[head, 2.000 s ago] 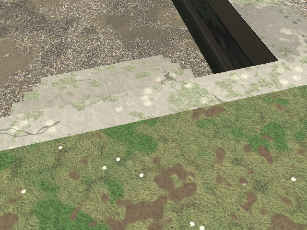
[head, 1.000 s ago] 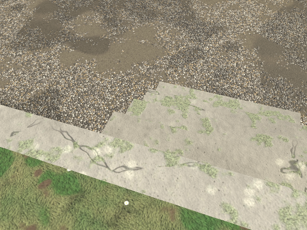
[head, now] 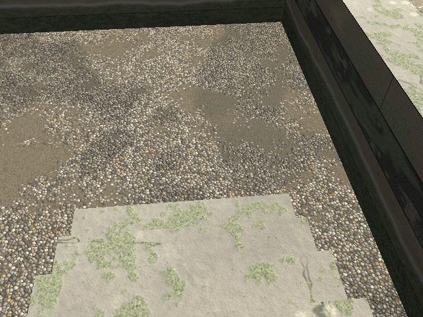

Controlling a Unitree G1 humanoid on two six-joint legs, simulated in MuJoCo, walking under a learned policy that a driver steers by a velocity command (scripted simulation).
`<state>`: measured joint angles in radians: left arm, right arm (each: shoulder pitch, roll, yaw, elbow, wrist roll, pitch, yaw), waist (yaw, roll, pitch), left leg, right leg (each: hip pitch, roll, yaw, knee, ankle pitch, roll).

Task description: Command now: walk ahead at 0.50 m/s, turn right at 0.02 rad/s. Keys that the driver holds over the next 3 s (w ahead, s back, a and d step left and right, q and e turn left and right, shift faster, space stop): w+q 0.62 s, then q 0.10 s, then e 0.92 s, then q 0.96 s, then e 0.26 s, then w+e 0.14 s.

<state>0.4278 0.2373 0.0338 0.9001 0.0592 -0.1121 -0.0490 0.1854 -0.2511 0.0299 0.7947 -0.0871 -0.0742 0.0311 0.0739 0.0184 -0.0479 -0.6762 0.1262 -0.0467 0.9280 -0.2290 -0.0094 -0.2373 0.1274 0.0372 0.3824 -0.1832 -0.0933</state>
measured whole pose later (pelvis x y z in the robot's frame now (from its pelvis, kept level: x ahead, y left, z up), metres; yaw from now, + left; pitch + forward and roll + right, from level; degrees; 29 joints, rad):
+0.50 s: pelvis +0.23 +0.07 -0.03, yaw +13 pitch +4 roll +1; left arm 0.18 0.22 -0.06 0.75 0.11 -0.06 -0.06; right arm 0.50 -0.18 0.01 0.92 -0.08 -0.13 0.01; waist -0.09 -0.02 -0.11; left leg -0.32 -0.15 -0.06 0.70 -0.44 0.12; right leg -0.80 -0.10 0.10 0.99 0.12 0.04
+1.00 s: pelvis +0.43 +0.09 -0.21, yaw +20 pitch +2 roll -3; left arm 0.42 0.22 -0.01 0.89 0.04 -0.10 -0.07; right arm 0.25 -0.21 0.02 0.77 -0.06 -0.05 0.10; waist 0.03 0.05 -0.05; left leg -0.66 0.08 -0.03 0.98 -0.07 -0.07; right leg -0.36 0.09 -0.05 0.73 -0.41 -0.06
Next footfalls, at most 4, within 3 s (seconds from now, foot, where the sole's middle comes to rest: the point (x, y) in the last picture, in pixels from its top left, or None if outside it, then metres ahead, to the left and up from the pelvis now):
0.20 left None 0.20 0.13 -0.78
0.72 right None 0.48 0.01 -0.96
1.00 left None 0.47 0.25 -0.95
1.36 right None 0.48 0.01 -0.96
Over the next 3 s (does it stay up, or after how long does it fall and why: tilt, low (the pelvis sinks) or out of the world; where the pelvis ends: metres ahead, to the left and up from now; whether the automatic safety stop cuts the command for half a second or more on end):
stays up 0.44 0.14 -0.18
